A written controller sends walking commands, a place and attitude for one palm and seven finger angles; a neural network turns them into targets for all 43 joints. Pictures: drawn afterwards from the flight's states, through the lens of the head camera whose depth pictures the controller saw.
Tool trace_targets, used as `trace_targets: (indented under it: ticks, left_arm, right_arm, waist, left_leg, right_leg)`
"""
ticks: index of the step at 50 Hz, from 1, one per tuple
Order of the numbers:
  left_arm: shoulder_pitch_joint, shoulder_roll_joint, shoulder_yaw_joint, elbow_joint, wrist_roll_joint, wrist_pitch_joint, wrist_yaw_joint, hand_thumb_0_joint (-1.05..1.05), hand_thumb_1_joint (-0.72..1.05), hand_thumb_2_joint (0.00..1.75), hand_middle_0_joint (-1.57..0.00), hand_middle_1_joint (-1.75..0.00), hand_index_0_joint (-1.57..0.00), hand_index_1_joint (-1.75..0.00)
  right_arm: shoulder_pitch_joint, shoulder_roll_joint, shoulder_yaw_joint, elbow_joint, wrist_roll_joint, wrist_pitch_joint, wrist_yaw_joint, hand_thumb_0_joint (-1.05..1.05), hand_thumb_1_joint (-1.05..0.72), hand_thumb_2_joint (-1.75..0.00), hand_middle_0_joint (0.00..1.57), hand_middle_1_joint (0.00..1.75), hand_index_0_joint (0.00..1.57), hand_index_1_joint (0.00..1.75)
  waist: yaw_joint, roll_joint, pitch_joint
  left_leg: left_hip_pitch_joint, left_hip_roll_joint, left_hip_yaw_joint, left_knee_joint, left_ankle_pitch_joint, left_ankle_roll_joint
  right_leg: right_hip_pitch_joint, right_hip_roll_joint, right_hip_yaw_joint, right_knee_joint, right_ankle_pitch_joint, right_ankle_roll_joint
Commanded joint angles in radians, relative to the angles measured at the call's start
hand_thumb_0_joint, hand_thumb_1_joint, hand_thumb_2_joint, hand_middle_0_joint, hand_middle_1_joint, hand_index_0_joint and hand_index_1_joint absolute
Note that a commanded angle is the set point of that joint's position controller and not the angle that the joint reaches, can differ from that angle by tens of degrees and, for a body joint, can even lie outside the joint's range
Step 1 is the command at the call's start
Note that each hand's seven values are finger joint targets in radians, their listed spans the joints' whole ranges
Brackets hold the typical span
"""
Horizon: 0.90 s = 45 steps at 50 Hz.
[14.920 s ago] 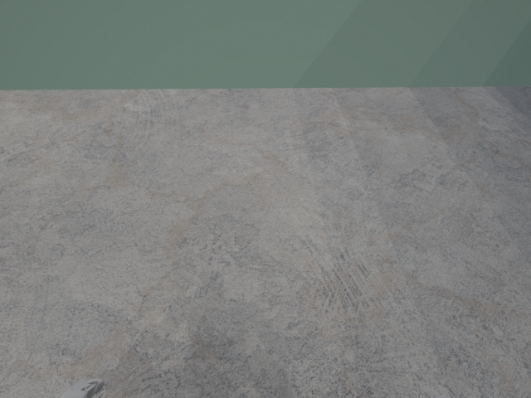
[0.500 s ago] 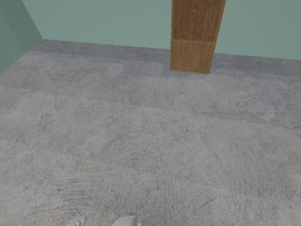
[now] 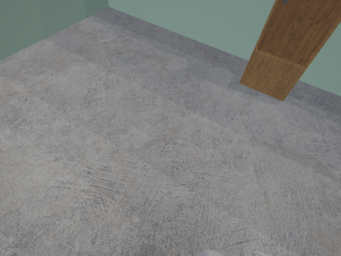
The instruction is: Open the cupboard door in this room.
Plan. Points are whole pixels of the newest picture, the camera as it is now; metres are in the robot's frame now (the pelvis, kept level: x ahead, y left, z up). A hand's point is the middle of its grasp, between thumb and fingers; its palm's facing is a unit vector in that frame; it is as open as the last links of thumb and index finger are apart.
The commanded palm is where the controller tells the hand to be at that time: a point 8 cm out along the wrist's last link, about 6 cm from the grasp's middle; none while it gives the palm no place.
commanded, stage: turn or walk to find it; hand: left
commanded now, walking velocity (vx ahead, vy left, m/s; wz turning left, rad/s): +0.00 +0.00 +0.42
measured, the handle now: out of the picture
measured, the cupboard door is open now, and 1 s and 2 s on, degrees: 0 0 0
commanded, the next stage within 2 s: none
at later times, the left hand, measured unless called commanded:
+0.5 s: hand out of the picture +0.03 +0.15 -0.15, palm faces +0.21 -0.94 -0.27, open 7.4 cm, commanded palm none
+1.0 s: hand out of the picture -0.10 +0.22 -0.17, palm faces +0.47 -0.85 -0.25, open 7.4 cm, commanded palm none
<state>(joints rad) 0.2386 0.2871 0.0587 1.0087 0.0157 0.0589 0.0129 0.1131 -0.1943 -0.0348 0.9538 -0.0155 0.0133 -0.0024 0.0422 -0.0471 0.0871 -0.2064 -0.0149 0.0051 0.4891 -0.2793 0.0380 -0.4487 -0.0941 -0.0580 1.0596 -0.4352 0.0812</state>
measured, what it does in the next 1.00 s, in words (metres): steps on the spot, turning left: right foot, then left foot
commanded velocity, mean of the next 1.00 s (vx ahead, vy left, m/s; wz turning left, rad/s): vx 0.00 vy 0.00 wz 0.42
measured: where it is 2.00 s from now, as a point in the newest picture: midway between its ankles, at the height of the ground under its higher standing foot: outside the picture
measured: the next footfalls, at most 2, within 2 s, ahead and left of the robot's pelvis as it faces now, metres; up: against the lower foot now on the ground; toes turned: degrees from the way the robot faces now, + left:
right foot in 0.28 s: +0.05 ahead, -0.14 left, +0.00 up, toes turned +3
left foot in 0.76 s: -0.06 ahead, +0.10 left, +0.00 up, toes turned +25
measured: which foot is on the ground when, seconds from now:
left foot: down 0.00-0.28, up 0.30-0.74, down 0.76-1.00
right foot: up 0.00-0.26, down 0.28-0.76, up 0.78-1.00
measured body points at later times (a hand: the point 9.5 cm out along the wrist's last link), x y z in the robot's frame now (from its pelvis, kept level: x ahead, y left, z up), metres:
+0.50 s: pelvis -0.02 -0.05 +0.00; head +0.02 -0.08 +0.45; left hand +0.02 +0.20 -0.12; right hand +0.06 -0.30 -0.16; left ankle -0.08 +0.10 -0.65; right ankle +0.01 -0.14 -0.74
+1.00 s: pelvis -0.05 -0.01 +0.00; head -0.03 +0.03 +0.45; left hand -0.12 +0.26 -0.15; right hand +0.14 -0.19 -0.13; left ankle -0.09 +0.08 -0.74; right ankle +0.00 -0.15 -0.67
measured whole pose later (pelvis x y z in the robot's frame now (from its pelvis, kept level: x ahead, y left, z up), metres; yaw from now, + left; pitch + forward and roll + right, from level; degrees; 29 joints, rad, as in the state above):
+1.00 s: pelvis -0.05 -0.01 +0.00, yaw +26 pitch +0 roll -1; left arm 0.19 0.27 0.06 0.98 0.01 0.06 0.01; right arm 0.15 -0.18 -0.04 0.96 -0.02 0.01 0.00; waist 0.02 -0.04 0.07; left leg -0.21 -0.02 -0.01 0.46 -0.24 0.03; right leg -0.45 -0.09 -0.05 1.02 -0.41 0.09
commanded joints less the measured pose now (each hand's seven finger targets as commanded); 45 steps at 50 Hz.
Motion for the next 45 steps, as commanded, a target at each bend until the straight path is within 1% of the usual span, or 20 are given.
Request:
trace_targets:
  ticks: [1,6,10,12,13,14,15,16,18,20,25,31,33,35,36,37,38,40,42,45]
  left_arm:
    - [-0.038,0.05,0.008,-0.095,-0.001,-0.027,0.001,0.0,0.9,0.9,-0.2,-0.3,-0.2,-0.3]
    - [-0.099,0.035,0.003,-0.135,-0.004,-0.03,0.004,0.0,0.9,0.9,-0.2,-0.3,-0.2,-0.3]
    - [-0.054,0.03,0.003,-0.134,-0.011,-0.04,0.008,0.0,0.9,0.9,-0.2,-0.3,-0.2,-0.3]
    - [0.006,0.042,0.008,-0.121,-0.01,-0.051,0.01,0.0,0.9,0.9,-0.2,-0.3,-0.2,-0.3]
    - [0.038,0.076,0.015,-0.117,-0.004,-0.062,0.014,0.0,0.9,0.9,-0.2,-0.3,-0.2,-0.3]
    - [0.059,0.163,0.031,-0.12,0.011,-0.072,0.023,0.0,0.9,0.9,-0.2,-0.3,-0.2,-0.3]
    - [0.054,0.188,0.034,-0.133,0.006,-0.069,0.021,0.0,0.9,0.9,-0.2,-0.3,-0.2,-0.3]
    - [0.017,0.159,0.038,-0.145,0.001,-0.07,0.023,0.0,0.9,0.9,-0.2,-0.3,-0.2,-0.3]
    - [-0.088,0.098,0.019,-0.17,-0.001,-0.065,0.02,0.0,0.9,0.9,-0.2,-0.3,-0.2,-0.3]
    - [-0.112,0.068,0.011,-0.179,0.0,-0.071,0.021,0.0,0.9,0.9,-0.2,-0.3,-0.2,-0.3]
    - [-0.029,0.086,0.018,-0.145,0.006,-0.071,0.021,0.0,0.9,0.9,-0.2,-0.3,-0.2,-0.3]
    - [0.044,0.134,0.035,-0.099,0.016,-0.063,0.017,0.0,0.9,0.9,-0.2,-0.3,-0.2,-0.3]
    - [0.038,0.145,0.037,-0.09,0.015,-0.059,0.016,0.0,0.9,0.9,-0.2,-0.3,-0.2,-0.3]
    - [0.018,0.14,0.04,-0.086,0.008,-0.053,0.014,0.0,0.9,0.9,-0.2,-0.3,-0.2,-0.3]
    - [0.018,0.121,0.036,-0.09,0.0,-0.046,0.012,0.0,0.9,0.9,-0.2,-0.3,-0.2,-0.3]
    - [0.029,0.067,0.029,-0.112,-0.007,-0.038,0.007,0.0,0.9,0.9,-0.2,-0.3,-0.2,-0.3]
    - [-0.027,0.019,0.009,-0.149,-0.002,-0.034,0.004,0.0,0.9,0.9,-0.2,-0.3,-0.2,-0.3]
    - [-0.115,0.031,0.014,-0.144,0.002,-0.019,0.009,0.0,0.9,0.9,-0.2,-0.3,-0.2,-0.3]
    - [-0.068,0.039,0.018,-0.107,0.001,-0.025,-0.003,0.0,0.9,0.9,-0.2,-0.3,-0.2,-0.3]
    - [-0.043,0.044,0.013,-0.09,-0.002,-0.028,-0.004,0.0,0.9,0.9,-0.2,-0.3,-0.2,-0.3]
  right_arm:
    - [0.076,-0.212,-0.053,-0.038,0.001,-0.01,-0.014,0.0,-0.9,-0.9,0.2,0.3,0.2,0.3]
    - [0.106,-0.214,-0.063,-0.04,-0.007,-0.003,-0.011,0.0,-0.9,-0.9,0.2,0.3,0.2,0.3]
    - [0.081,-0.216,-0.068,-0.052,-0.01,0.004,-0.009,0.0,-0.9,-0.9,0.2,0.3,0.2,0.3]
    - [0.071,-0.202,-0.069,-0.057,-0.003,0.006,-0.007,0.0,-0.9,-0.9,0.2,0.3,0.2,0.3]
    - [0.083,-0.171,-0.065,-0.059,0.004,0.003,-0.003,0.0,-0.9,-0.9,0.2,0.3,0.2,0.3]
    - [0.109,-0.11,-0.056,-0.074,0.011,0.001,0.005,0.0,-0.9,-0.9,0.2,0.3,0.2,0.3]
    - [0.085,-0.129,-0.064,-0.088,0.002,0.013,0.0,0.0,-0.9,-0.9,0.2,0.3,0.2,0.3]
    - [0.078,-0.149,-0.071,-0.075,-0.005,0.028,0.001,0.0,-0.9,-0.9,0.2,0.3,0.2,0.3]
    - [0.111,-0.134,-0.072,-0.032,-0.007,0.039,0.014,0.0,-0.9,-0.9,0.2,0.3,0.2,0.3]
    - [0.162,-0.116,-0.066,-0.011,-0.008,0.044,0.021,0.0,-0.9,-0.9,0.2,0.3,0.2,0.3]
    - [0.122,-0.112,-0.059,-0.015,-0.006,0.048,0.021,0.0,-0.9,-0.9,0.2,0.3,0.2,0.3]
    - [0.041,-0.088,-0.038,-0.035,0.006,0.028,0.017,0.0,-0.9,-0.9,0.2,0.3,0.2,0.3]
    - [0.065,-0.087,-0.035,-0.031,0.01,0.021,0.014,0.0,-0.9,-0.9,0.2,0.3,0.2,0.3]
    - [0.116,-0.096,-0.035,-0.019,0.007,0.013,0.012,0.0,-0.9,-0.9,0.2,0.3,0.2,0.3]
    - [0.145,-0.129,-0.042,-0.013,0.007,0.003,0.014,0.0,-0.9,-0.9,0.2,0.3,0.2,0.3]
    - [0.168,-0.218,-0.063,-0.018,-0.003,-0.007,0.011,0.0,-0.9,-0.9,0.2,0.3,0.2,0.3]
    - [0.207,-0.291,-0.076,-0.016,-0.004,-0.001,0.006,0.0,-0.9,-0.9,0.2,0.3,0.2,0.3]
    - [0.18,-0.256,-0.069,-0.002,-0.009,-0.001,-0.013,0.0,-0.9,-0.9,0.2,0.3,0.2,0.3]
    - [0.082,-0.208,-0.05,-0.028,-0.007,-0.007,-0.018,0.0,-0.9,-0.9,0.2,0.3,0.2,0.3]
    - [0.085,-0.203,-0.048,-0.033,0.0,-0.014,-0.018,0.0,-0.9,-0.9,0.2,0.3,0.2,0.3]
  waist:
    - [-0.055,0.171,-0.109]
    - [-0.074,0.191,-0.102]
    - [-0.05,0.216,-0.111]
    - [-0.015,0.169,-0.12]
    - [-0.003,0.075,-0.146]
    - [-0.001,-0.17,-0.165]
    - [0.01,-0.221,-0.14]
    - [0.002,-0.209,-0.103]
    - [-0.056,-0.063,-0.03]
    - [-0.073,-0.084,-0.049]
    - [-0.036,-0.111,-0.057]
    - [0.013,-0.15,-0.11]
    - [-0.003,-0.152,-0.13]
    - [-0.038,-0.136,-0.148]
    - [-0.061,-0.044,-0.161]
    - [-0.074,0.209,-0.173]
    - [-0.102,0.338,-0.137]
    - [-0.105,0.304,-0.082]
    - [-0.054,0.227,-0.068]
    - [-0.051,0.2,-0.11]
  left_leg:
    - [0.137,0.244,-0.216,-0.143,0.553,0.128]
    - [0.109,0.24,-0.288,-0.129,0.519,0.14]
    - [0.012,0.216,-0.329,-0.087,0.517,0.123]
    - [-0.09,0.169,-0.317,-0.029,0.391,0.076]
    - [-0.167,0.117,-0.274,0.044,0.254,0.027]
    - [-0.33,-0.015,-0.118,0.242,-0.056,-0.044]
    - [-0.336,-0.04,-0.077,0.439,-0.316,-0.062]
    - [-0.322,-0.006,-0.118,0.583,-0.298,-0.056]
    - [-0.327,0.023,-0.096,0.717,-0.16,-0.065]
    - [-0.314,0.037,-0.063,0.733,-0.085,-0.083]
    - [-0.309,0.057,-0.024,0.628,-0.106,-0.109]
    - [-0.222,0.052,0.048,0.334,-0.201,-0.1]
    - [-0.165,0.042,0.073,0.227,-0.172,-0.092]
    - [-0.038,0.038,0.094,0.042,-0.026,-0.082]
    - [0.081,0.068,0.058,-0.086,0.088,-0.066]
    - [0.193,0.266,-0.213,-0.155,0.257,0.014]
    - [0.174,0.428,-0.369,-0.188,0.492,0.124]
    - [0.066,0.377,-0.345,-0.193,0.4,0.145]
    - [0.073,0.28,-0.227,-0.163,0.452,0.116]
    - [0.125,0.246,-0.18,-0.145,0.55,0.111]
  right_leg:
    - [-0.085,0.0,0.038,-0.012,0.029,0.015]
    - [-0.032,0.026,0.038,-0.165,-0.011,0.009]
    - [0.133,0.06,0.02,-0.378,0.037,-0.009]
    - [0.292,0.056,0.007,-0.587,0.208,-0.015]
    - [0.406,-0.017,0.071,-0.693,0.276,-0.033]
    - [0.513,-0.255,0.31,-0.75,0.356,-0.114]
    - [0.384,-0.395,0.398,-0.782,0.393,-0.222]
    - [0.271,-0.371,0.391,-0.811,0.287,-0.25]
    - [0.199,-0.262,0.221,-0.796,0.218,-0.213]
    - [0.213,-0.214,0.112,-0.782,0.277,-0.183]
    - [0.278,-0.237,0.068,-0.774,0.316,-0.198]
    - [0.368,-0.273,0.036,-0.691,0.537,-0.228]
    - [0.368,-0.275,0.013,-0.65,0.573,-0.218]
    - [0.31,-0.251,-0.039,-0.573,0.521,-0.162]
    - [0.219,-0.221,-0.077,-0.481,0.438,-0.111]
    - [0.018,-0.105,-0.136,-0.302,0.159,-0.04]
    - [-0.108,-0.029,-0.105,-0.136,-0.201,-0.009]
    - [-0.124,-0.032,0.016,0.022,-0.137,-0.014]
    - [-0.117,-0.024,0.026,0.049,-0.01,-0.007]
    - [-0.09,-0.012,0.027,0.028,0.028,0.006]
